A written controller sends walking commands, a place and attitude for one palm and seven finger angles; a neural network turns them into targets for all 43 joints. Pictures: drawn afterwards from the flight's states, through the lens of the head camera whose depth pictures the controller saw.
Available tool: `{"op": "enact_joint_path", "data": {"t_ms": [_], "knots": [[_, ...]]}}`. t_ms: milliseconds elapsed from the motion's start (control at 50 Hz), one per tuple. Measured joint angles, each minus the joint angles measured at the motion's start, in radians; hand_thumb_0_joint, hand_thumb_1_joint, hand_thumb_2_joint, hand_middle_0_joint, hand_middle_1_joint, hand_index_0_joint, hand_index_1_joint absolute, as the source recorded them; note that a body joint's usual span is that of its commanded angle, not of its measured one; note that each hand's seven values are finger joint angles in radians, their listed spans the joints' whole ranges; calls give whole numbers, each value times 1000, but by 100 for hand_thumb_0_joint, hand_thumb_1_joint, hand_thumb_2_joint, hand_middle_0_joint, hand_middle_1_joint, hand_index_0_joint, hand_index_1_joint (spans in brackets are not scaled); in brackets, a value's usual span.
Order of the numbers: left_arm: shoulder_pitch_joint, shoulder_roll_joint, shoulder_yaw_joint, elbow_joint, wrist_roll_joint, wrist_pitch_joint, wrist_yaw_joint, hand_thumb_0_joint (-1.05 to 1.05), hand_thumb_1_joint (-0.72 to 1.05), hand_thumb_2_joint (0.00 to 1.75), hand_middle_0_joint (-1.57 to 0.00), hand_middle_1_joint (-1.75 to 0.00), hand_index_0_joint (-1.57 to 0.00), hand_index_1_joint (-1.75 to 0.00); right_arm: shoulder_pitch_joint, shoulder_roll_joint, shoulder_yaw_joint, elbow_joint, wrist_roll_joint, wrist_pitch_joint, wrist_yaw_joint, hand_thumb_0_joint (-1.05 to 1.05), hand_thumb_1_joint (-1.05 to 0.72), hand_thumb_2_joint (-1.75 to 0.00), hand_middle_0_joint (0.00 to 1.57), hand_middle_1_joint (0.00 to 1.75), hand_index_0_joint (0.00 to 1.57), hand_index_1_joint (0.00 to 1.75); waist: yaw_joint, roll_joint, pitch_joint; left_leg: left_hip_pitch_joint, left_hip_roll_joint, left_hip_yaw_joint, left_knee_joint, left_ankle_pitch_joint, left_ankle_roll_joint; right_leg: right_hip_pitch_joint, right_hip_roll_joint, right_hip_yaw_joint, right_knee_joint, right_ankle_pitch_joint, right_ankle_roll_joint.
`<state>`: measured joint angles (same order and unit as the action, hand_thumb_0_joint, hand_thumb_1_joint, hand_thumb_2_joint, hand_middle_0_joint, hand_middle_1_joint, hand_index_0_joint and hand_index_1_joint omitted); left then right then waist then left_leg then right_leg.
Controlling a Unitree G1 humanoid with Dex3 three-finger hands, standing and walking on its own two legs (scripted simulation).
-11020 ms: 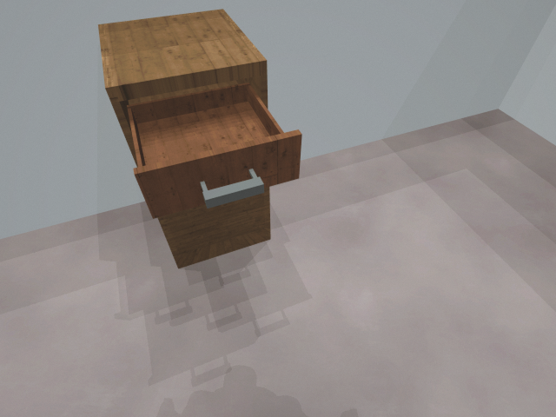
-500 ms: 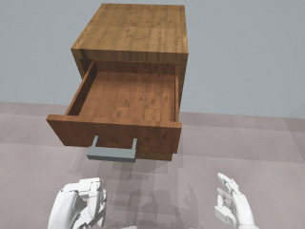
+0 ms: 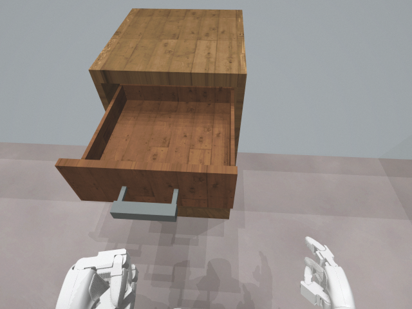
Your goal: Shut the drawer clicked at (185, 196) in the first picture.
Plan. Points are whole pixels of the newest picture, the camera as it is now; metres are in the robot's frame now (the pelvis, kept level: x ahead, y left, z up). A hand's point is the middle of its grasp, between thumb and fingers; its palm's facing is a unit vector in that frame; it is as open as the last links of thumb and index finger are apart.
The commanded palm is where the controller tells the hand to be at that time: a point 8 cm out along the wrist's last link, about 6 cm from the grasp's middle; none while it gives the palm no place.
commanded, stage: bring the fist close to the handle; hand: left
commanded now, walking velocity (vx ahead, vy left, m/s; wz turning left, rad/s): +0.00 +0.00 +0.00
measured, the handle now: (147, 201) +0.33 +0.16 +0.01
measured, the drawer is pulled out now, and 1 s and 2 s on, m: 0.29 0.29 0.29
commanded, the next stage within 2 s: push the drawer shut in 1.42 s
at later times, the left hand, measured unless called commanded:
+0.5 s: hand (146, 274) +0.18 +0.11 +0.06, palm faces -0.01 -1.00 -0.02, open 3.2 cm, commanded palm +0.15 +0.17 +0.06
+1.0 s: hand (155, 258) +0.22 +0.11 +0.01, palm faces -0.02 -1.00 -0.01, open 3.2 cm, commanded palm +0.20 +0.17 +0.01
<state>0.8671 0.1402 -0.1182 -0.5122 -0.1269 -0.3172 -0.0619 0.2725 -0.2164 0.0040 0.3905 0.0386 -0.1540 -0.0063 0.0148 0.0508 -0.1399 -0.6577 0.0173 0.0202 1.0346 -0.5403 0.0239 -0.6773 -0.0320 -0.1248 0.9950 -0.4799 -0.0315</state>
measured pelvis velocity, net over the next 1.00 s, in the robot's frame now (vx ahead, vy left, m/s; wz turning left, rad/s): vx -0.01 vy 0.00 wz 0.00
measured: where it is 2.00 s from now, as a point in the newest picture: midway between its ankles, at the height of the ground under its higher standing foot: outside the picture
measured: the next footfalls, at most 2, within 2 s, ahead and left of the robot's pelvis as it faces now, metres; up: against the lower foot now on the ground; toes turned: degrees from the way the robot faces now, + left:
none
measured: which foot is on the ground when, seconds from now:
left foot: down 0.00-1.00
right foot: down 0.00-1.00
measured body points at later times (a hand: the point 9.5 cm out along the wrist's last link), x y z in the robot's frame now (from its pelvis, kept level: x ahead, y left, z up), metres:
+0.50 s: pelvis -0.01 -0.01 -0.01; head +0.04 -0.01 +0.44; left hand +0.17 +0.17 +0.06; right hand +0.17 -0.24 -0.08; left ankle -0.01 +0.10 -0.68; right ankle +0.01 -0.10 -0.68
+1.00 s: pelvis -0.01 +0.00 -0.04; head +0.07 +0.00 +0.41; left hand +0.21 +0.17 +0.01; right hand +0.18 -0.23 -0.11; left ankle -0.01 +0.10 -0.68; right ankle +0.01 -0.10 -0.68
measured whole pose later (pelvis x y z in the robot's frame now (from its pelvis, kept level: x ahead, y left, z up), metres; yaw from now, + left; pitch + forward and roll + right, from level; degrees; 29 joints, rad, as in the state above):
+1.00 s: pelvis -0.01 +0.00 -0.04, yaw +0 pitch +18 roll -1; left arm 0.42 0.13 -0.08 -0.10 -0.10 -0.42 -0.02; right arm 0.23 -0.23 0.02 0.44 0.00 -0.13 0.01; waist -0.02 0.02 -0.17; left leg -0.95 0.02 0.02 1.23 -0.59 0.02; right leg -0.97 -0.04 -0.12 1.19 -0.53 -0.04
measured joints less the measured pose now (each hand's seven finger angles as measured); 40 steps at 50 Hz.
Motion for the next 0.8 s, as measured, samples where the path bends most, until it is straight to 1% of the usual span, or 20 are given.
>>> {"op": "enact_joint_path", "data": {"t_ms": [140, 240, 360, 560, 640, 800], "knots": [[-53, -2, 6, 51, 1, -2, -11, 1, 90, 90, -140, -160, -140, -160, -12, 6, 13, -1, -4, 2, -5, 1, -90, -90, 21, 30, 20, 30, 2, -1, 2, -14, 0, -3, 4, 5, -5, -14, 0, -3, 7, 1, -5], [-108, -4, 19, 113, -2, -11, -14, 1, 90, 90, -140, -160, -140, -160, -11, 2, 15, 7, -7, -1, -4, 1, -90, -90, 21, 30, 20, 30, -2, -8, 1, -39, 3, -7, 19, 3, -8, -39, 1, -6, 21, -1, -9], [-161, -7, 14, 158, 4, -32, -6, 1, 90, 90, -140, -160, -140, -160, -4, -7, 9, 17, -13, -2, -2, 1, -90, -90, 21, 30, 20, 30, -14, -11, -1, -70, 3, -6, 41, -4, -9, -71, 1, -5, 44, -8, -11], [-256, -5, 37, 255, 7, -54, 19, 1, 90, 90, -140, -160, -140, -160, -2, -15, 4, 35, -22, 7, 0, 1, -90, -90, 21, 30, 20, 30, -29, -18, -4, -132, 6, -2, 78, -14, -10, -135, 1, -1, 81, -16, -13], [-296, -7, 37, 286, 11, -69, 23, 1, 90, 90, -140, -160, -140, -160, -6, -17, 5, 41, -27, 5, 2, 1, -90, -90, 21, 30, 20, 30, -32, -19, -7, -163, 6, -2, 99, -21, -8, -167, 0, 0, 101, -22, -12], [-363, -15, 28, 343, 24, -76, 37, 1, 90, 90, -140, -160, -140, -160, -20, -14, 9, 44, -34, 14, 9, 1, -90, -90, 21, 30, 20, 30, -33, -23, -15, -218, 3, 1, 137, -34, -4, -223, -5, 4, 140, -33, -10]]}}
